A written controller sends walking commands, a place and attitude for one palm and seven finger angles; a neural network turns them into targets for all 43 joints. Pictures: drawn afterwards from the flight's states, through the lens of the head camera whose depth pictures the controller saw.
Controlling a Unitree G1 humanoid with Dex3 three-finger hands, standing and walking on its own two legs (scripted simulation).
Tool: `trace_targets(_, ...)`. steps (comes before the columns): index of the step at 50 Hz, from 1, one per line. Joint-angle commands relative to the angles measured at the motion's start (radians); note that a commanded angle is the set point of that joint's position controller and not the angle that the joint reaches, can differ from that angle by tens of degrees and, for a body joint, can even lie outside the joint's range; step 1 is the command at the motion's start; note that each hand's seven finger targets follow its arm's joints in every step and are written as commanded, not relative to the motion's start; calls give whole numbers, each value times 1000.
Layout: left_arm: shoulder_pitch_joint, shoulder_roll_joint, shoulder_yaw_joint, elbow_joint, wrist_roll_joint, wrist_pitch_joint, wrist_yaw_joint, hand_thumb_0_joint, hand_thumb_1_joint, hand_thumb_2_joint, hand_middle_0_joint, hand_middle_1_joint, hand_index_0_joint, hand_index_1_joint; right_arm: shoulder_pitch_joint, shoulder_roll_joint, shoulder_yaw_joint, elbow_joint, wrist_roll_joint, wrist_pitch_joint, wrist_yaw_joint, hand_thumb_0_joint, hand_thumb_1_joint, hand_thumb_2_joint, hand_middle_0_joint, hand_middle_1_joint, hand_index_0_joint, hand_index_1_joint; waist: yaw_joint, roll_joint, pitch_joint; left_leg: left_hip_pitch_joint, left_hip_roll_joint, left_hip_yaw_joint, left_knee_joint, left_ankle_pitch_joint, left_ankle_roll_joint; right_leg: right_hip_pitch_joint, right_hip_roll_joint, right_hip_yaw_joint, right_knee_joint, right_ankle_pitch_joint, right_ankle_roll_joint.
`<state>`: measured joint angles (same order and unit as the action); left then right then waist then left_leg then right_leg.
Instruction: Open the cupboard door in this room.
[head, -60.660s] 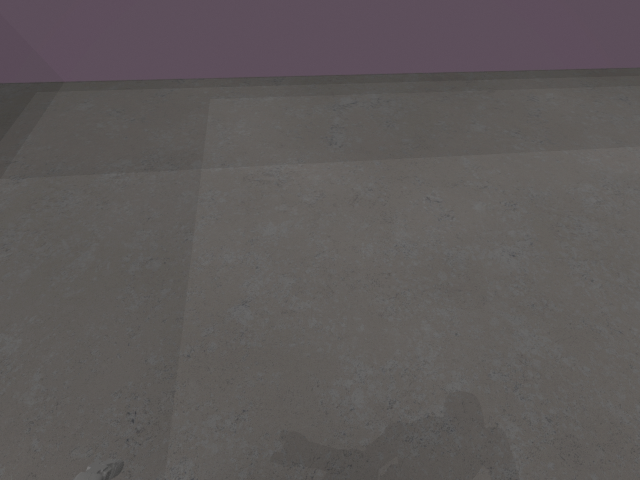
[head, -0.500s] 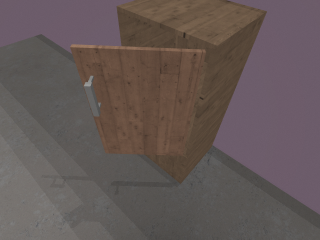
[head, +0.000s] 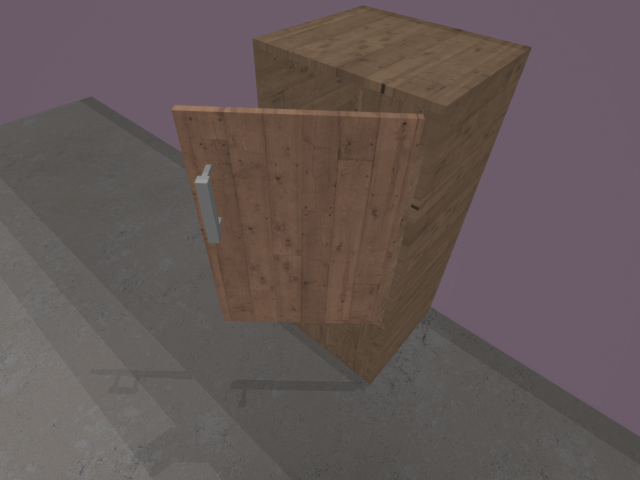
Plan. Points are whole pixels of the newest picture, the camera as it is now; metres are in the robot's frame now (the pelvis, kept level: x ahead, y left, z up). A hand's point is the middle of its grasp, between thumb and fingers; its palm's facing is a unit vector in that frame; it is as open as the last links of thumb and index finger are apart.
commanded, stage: look again from close up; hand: left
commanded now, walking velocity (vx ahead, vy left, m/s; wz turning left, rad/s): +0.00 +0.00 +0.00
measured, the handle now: (211, 204) +0.57 +0.24 +0.02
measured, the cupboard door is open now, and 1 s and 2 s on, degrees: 40 40 40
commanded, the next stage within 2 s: shuffle to correct the standing spot in 0.08 s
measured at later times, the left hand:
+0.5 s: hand out of the picture -0.05 +0.18 -0.18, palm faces +0.03 -0.99 -0.14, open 7.4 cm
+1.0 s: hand out of the picture +0.05 +0.20 -0.18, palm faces +0.03 -0.97 -0.23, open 7.3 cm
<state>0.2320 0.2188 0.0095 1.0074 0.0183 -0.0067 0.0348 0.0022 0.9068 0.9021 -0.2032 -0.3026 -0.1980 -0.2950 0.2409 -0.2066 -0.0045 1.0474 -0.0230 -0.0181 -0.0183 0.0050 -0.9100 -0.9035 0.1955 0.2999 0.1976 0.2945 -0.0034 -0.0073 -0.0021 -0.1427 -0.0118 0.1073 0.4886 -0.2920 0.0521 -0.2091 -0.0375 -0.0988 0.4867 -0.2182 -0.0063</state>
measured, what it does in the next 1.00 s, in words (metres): stands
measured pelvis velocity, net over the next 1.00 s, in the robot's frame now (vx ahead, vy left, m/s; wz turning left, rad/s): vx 0.03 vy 0.02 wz -0.02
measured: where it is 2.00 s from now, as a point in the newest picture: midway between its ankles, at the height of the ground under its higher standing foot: outside the picture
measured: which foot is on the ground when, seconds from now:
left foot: down 0.00-1.00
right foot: down 0.00-1.00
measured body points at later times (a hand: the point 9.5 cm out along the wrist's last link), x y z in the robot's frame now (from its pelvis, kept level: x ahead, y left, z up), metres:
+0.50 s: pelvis +0.01 +0.03 +0.00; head +0.01 +0.03 +0.45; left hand -0.05 +0.23 -0.16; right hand -0.03 -0.20 -0.16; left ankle -0.01 +0.08 -0.74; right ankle +0.03 -0.11 -0.74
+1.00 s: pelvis +0.03 +0.02 -0.01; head +0.06 +0.03 +0.44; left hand +0.05 +0.25 -0.16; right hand +0.05 -0.21 -0.16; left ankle -0.01 +0.08 -0.74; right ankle +0.03 -0.12 -0.74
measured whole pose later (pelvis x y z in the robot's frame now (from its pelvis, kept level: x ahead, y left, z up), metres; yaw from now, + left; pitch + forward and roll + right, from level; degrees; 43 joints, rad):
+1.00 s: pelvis +0.03 +0.02 -0.01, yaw -1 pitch -1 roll -1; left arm 0.28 0.16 0.03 1.04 0.02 0.01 0.08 0.02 0.93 0.90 -0.20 -0.30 -0.20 -0.30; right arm 0.24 -0.15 -0.03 1.07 0.00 0.00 -0.04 0.02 -0.93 -0.90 0.20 0.30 0.20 0.29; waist -0.01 -0.01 0.07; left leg -0.16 -0.03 0.13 0.55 -0.36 0.07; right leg -0.23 -0.05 -0.05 0.54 -0.29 0.04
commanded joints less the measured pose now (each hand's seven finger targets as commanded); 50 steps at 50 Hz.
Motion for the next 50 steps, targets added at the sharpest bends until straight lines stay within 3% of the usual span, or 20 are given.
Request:
trace_targets(1,36,108,15,-30,-3,-12,1,0,900,900,-200,-300,-200,-300,-1,-136,-26,-43,2,-15,-6,0,-900,-900,200,300,200,300,9,16,64,-106,134,-152,-174,107,-3,31,-85,110,-89,89,-24)
trace_targets(9,75,77,4,4,3,-6,4,0,900,900,-200,-300,-200,-300,8,-120,-22,-13,6,-9,-3,0,-900,-900,200,300,200,300,10,0,91,-126,140,-167,-243,-25,-4,27,-84,102,-102,62,-9)
trace_targets(13,126,34,0,28,12,4,0,0,900,900,-200,-300,-200,-300,54,-105,-24,14,2,11,0,0,-900,-900,200,300,200,300,4,28,123,-158,146,-186,-281,-306,7,-9,-53,73,-78,-146,-4)
trace_targets(15,149,20,5,30,17,6,-5,0,900,900,-200,-300,-200,-300,60,-113,-31,12,1,16,0,0,-900,-900,200,300,200,300,7,52,158,-186,167,-213,-305,-389,24,-36,-32,52,-38,-175,-5)
trace_targets(20,192,-25,13,39,16,-2,-15,0,900,900,-200,-300,-200,-300,101,-101,-41,24,5,5,-7,0,-900,-900,200,300,200,300,5,65,191,-171,203,-244,-300,-382,54,-67,-13,35,23,-129,-19)
trace_targets(22,215,-31,16,45,14,-8,-17,0,900,900,-200,-300,-200,-300,115,-87,-42,28,8,-1,-9,0,-900,-900,200,300,200,300,8,30,182,-154,199,-237,-268,-338,60,-62,-19,51,15,-118,-28)
trace_targets(27,258,-34,26,54,10,-19,-13,0,900,900,-200,-300,-200,-300,150,-46,-38,35,11,-13,-13,0,-900,-900,200,300,200,300,11,8,186,-184,153,-205,-171,-232,59,-31,-50,99,11,-119,-51)
trace_targets(29,286,-44,27,68,8,-22,-3,0,900,900,-200,-300,-200,-300,156,-18,-29,37,14,-19,-18,0,-900,-900,200,300,200,300,16,-49,150,-178,109,-129,-66,-9,36,24,-82,142,-1,35,-63)
trace_targets(31,307,-33,28,86,1,-23,11,0,900,900,-200,-300,-200,-300,175,12,-19,52,16,-21,-27,0,-900,-900,200,300,200,300,8,-84,85,-131,78,-65,24,193,3,78,-130,167,10,307,-73)
trace_targets(33,277,-41,20,82,-6,-22,21,0,900,900,-200,-300,-200,-300,194,18,-16,72,19,-18,-36,0,-900,-900,200,300,200,300,-10,-26,54,-37,103,-83,-6,432,-15,58,-120,124,57,535,-55)
trace_targets(35,244,-46,17,70,-12,-15,31,0,900,900,-200,-300,-200,-300,202,3,-22,85,21,-15,-47,0,-900,-900,200,300,200,300,-11,50,41,42,134,-101,-21,746,-17,42,-91,92,65,506,-18)
trace_targets(37,237,-37,22,60,-10,-7,38,0,900,900,-200,-300,-200,-300,188,-7,-32,77,24,-9,-51,0,-900,-900,200,300,200,300,-2,48,40,61,148,-105,-7,851,-13,35,-83,93,65,474,-14)
trace_targets(40,208,-29,33,33,-6,0,40,0,900,900,-200,-300,-200,-300,157,-8,-46,51,19,3,-48,0,-900,-900,200,300,200,300,1,7,23,51,146,-103,-3,740,-10,30,-91,109,70,467,-21)
trace_targets(44,165,-27,33,16,-3,9,35,0,900,900,-200,-300,-200,-300,124,-8,-49,38,14,12,-43,0,-900,-900,200,300,200,300,-1,-4,35,26,146,-109,-27,599,-8,18,-89,127,58,411,-29)
trace_targets(47,143,-17,28,3,-3,12,31,0,900,900,-200,-300,-200,-300,114,-13,-45,31,13,9,-37,0,-900,-900,200,300,200,300,-1,37,4,28,145,-116,-51,585,-6,47,-87,124,48,383,-25)
trace_targets(48,201,69,31,41,0,-5,58,0,900,900,-200,-300,-200,-300,27,-92,-49,-61,35,-4,-25,0,-900,-900,200,300,200,300,23,-94,-34,10,177,-113,140,782,-31,20,-100,110,15,556,-5)
trace_targets(49,174,58,27,-7,-4,-14,51,0,900,900,-200,-300,-200,-300,73,-71,-46,-86,19,-3,-14,0,-900,-900,200,300,200,300,6,-103,-79,-50,121,-114,89,420,-34,89,-121,138,42,436,-45)
trace_targets(50,120,40,14,-21,-6,-13,43,0,900,900,-200,-300,-200,-300,75,-51,-36,-86,16,-3,-11,0,-900,-900,200,300,200,300,-14,-11,-68,-38,122,-115,12,265,-31,30,-128,141,53,297,-55)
